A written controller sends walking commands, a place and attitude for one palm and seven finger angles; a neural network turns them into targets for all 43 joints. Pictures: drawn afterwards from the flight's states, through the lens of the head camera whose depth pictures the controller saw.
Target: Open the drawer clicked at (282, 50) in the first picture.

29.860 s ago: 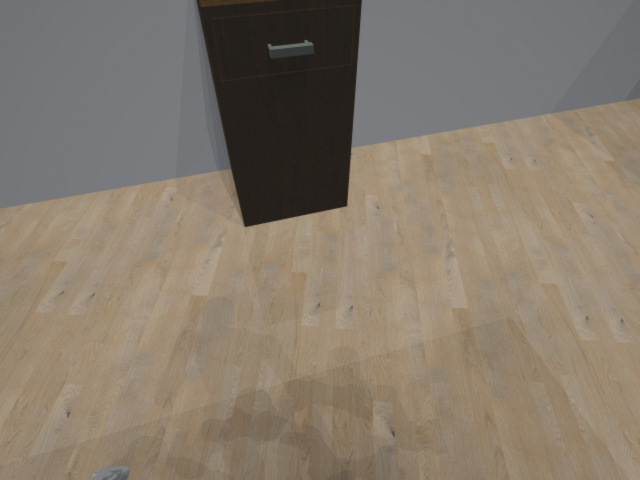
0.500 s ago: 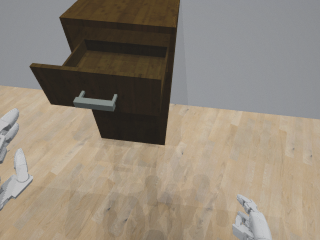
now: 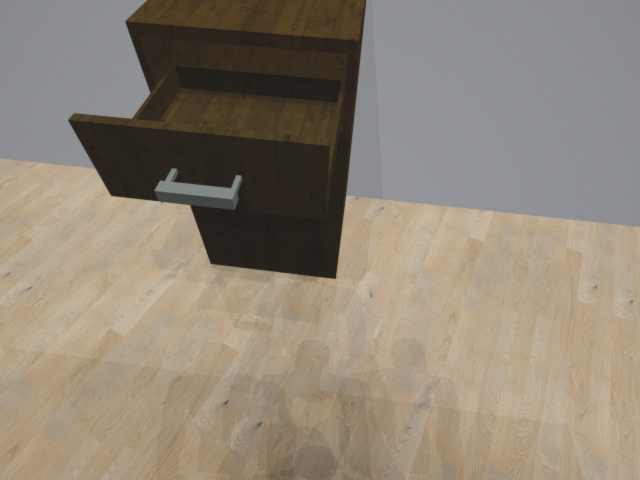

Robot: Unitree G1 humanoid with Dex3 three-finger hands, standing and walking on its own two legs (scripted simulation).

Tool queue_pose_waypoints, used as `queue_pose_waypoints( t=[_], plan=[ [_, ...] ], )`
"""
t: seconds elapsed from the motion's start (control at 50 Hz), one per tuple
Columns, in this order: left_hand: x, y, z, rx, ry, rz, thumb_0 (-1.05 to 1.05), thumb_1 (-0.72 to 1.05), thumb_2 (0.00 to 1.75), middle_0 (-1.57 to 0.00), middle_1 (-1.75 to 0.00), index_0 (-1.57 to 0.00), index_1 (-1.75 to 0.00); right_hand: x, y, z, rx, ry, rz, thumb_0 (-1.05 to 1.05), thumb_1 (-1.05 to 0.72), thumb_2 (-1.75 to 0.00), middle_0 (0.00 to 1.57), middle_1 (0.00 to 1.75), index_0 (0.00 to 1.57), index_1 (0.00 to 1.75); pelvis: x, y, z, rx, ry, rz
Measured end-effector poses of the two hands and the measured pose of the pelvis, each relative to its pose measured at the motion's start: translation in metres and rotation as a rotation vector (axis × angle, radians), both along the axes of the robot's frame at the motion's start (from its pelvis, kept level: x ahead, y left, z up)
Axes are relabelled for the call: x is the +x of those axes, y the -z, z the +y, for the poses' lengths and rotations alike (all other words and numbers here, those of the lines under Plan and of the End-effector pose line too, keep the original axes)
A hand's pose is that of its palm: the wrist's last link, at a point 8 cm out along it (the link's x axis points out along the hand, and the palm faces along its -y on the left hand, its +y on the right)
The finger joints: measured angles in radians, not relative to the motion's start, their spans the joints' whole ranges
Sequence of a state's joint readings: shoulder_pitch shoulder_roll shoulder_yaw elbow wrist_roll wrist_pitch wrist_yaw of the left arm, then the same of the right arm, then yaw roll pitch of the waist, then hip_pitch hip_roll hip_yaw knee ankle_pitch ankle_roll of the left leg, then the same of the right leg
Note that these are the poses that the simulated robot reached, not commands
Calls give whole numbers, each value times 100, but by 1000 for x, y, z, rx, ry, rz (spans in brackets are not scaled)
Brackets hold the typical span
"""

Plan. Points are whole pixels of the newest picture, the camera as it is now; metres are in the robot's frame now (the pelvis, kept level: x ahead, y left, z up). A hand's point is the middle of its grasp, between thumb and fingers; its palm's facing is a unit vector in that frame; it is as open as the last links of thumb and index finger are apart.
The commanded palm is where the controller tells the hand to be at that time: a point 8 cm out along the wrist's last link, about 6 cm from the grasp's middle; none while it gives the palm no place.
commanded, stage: let the arm hang, fingers relaxed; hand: left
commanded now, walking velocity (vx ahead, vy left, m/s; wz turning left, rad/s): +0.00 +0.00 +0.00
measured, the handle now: (201, 186) +0.57 +0.25 -0.01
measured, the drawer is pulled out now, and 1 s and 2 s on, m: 0.30 0.30 0.30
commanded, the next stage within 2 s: look to check the result in 0.60 s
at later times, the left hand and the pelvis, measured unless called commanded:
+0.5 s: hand out of the picture +0.02 +0.17 -0.17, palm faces -0.01 -0.98 -0.22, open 7.3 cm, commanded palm none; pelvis +0.01 -0.01 +0.00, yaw -1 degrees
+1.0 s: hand out of the picture +0.02 +0.15 -0.17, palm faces -0.01 -0.98 -0.20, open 7.4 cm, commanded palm none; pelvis +0.02 -0.03 +0.00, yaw -1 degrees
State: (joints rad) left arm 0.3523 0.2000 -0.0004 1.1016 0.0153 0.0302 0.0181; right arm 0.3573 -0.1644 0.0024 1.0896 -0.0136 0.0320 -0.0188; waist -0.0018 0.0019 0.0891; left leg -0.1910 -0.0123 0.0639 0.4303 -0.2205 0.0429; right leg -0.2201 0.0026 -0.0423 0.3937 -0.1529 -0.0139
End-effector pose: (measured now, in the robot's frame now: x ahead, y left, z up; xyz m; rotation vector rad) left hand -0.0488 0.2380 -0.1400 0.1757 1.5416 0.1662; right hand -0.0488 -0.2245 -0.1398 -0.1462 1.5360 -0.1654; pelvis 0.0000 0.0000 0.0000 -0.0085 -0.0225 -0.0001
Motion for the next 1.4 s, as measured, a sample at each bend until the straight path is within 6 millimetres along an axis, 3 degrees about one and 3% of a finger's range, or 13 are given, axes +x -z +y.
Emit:
queue_pose_waypoints(
  t=[0.06,0.14,0.36,0.48,0.7,0.92,1.4],
  plan=[
    [-8,-3,2,13,-3,27,0,93,90,-20,-30,-20,-30,-9,3,8,19,19,17,0,-90,-90,20,30,20,30,0,0,1,2,3,-3],
    [-3,-4,-1,17,3,17,0,92,90,-20,-30,-19,-30,-8,8,18,44,35,6,0,-90,-90,20,30,20,30,0,0,1,4,9,-7],
    [53,1,-23,-19,37,-140,0,91,90,-19,-30,-19,-30,24,15,26,76,44,-108,0,-90,-90,20,30,20,30,2,0,-2,12,18,-12],
    [67,0,-22,-3,46,-168,1,93,90,-20,-30,-20,-30,33,14,17,62,47,-129,0,-91,-90,20,30,20,30,6,0,-6,14,21,-11],
    [67,-1,-29,-2,37,-143,0,91,90,-19,-30,-19,-30,31,11,-3,35,43,-87,0,-91,-90,20,30,20,30,12,-2,-15,13,16,-9],
    [67,0,-40,-13,29,-120,0,91,90,-20,-30,-20,-30,36,10,-10,34,39,-73,0,-90,-90,20,30,20,30,18,-2,-23,12,13,-7],
    [94,-3,-39,6,42,-161,0,91,90,-20,-30,-20,-30,60,9,-23,20,38,-107,0,-90,-90,20,30,20,30,29,-3,-30,10,18,-4]
  ],
)
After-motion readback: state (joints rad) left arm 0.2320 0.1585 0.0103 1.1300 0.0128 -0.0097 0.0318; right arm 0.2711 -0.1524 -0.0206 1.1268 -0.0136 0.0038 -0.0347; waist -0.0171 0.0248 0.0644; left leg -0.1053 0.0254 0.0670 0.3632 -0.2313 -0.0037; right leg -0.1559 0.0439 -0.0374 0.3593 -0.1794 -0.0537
